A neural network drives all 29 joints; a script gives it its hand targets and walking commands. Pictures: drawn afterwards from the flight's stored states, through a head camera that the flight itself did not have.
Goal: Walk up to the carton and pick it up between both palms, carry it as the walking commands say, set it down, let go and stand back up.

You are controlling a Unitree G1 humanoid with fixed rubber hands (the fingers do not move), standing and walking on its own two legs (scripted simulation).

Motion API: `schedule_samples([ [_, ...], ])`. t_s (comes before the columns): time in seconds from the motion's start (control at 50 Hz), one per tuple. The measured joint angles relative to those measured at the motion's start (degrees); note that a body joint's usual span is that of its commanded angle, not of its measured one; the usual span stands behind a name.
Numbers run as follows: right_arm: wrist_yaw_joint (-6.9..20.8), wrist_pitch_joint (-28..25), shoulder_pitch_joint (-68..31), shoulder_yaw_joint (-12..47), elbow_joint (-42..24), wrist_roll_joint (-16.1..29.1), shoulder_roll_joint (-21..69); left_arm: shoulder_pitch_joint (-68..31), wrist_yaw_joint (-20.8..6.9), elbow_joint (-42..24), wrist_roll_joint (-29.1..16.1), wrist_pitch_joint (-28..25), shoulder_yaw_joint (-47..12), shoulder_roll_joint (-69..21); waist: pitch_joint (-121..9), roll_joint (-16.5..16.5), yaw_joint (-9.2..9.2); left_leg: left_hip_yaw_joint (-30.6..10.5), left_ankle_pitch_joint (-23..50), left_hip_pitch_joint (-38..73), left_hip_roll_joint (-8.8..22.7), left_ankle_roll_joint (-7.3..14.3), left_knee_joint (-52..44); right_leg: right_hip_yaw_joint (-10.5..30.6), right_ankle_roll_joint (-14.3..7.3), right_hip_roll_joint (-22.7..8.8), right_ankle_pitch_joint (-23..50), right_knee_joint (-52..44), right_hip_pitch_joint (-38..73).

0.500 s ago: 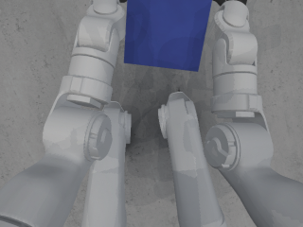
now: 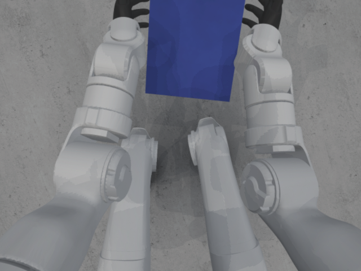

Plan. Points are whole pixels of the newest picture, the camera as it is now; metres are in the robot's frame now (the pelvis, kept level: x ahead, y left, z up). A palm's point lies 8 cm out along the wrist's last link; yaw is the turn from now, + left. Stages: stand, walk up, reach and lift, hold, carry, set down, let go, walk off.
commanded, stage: reach and lift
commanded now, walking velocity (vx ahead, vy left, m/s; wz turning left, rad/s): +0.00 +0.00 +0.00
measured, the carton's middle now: (193, 41) +0.52 -0.07 -0.18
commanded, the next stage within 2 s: none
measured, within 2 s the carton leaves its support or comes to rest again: neither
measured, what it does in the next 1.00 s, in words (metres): rises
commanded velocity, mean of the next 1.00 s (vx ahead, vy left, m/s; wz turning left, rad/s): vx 0.00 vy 0.00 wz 0.00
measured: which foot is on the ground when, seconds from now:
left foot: down 0.00-1.00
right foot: down 0.00-1.00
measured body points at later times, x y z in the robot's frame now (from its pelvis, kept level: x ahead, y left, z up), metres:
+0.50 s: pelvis +0.01 +0.00 +0.06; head +0.29 -0.03 +0.40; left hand +0.52 +0.06 -0.02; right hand +0.49 -0.18 -0.01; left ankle +0.15 +0.14 -0.49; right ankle +0.18 -0.14 -0.49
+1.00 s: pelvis +0.01 +0.01 +0.12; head +0.26 -0.02 +0.48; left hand +0.50 +0.06 +0.05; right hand +0.47 -0.17 +0.06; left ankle +0.15 +0.14 -0.49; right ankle +0.18 -0.14 -0.49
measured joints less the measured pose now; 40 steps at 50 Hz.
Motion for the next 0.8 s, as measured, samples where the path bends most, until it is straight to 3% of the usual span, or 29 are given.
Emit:
schedule_samples([
  [0.26, 0.41, 0.31, 3.04, 0.91, -0.23, 0.79, 0.07, 3.61, 0.68, -0.97, 0.37, 0.0, -0.58, -1.36, -0.03, -1.15, 0.2, -0.29, 0.91, 7.29, 0.64, 0.46, -5.62, 0.29, -0.27, 0.09, 1.02, -5.83, 7.32],
  [0.8, 1.16, 0.28, 10.83, 2.06, -2.02, 0.25, 2.09, 12.19, 1.5, -4.16, 0.26, 0.26, -1.84, -3.85, -0.11, -0.17, 0.84, -2.11, 3.85, 23.91, 1.12, 1.49, -19.26, -0.28, -1.03, -1.36, 3.41, -20.13, 24.66],
])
